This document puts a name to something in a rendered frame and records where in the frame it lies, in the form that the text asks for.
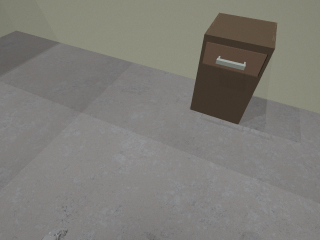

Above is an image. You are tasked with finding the drawer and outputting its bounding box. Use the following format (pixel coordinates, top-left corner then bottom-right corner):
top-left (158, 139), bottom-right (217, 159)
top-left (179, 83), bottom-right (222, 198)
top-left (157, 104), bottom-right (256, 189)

top-left (202, 41), bottom-right (267, 77)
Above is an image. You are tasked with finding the robot left hand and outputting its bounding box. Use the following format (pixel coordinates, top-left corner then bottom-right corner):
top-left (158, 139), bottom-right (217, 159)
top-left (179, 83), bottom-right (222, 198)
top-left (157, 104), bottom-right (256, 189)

top-left (41, 228), bottom-right (68, 240)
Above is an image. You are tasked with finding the handle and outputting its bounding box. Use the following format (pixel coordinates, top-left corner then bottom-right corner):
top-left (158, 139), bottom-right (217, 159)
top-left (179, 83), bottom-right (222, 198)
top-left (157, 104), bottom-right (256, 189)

top-left (216, 56), bottom-right (246, 71)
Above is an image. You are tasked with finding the cabinet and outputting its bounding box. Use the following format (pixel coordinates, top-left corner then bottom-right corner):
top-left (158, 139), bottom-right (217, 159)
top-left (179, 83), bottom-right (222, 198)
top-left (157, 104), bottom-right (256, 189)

top-left (190, 13), bottom-right (278, 125)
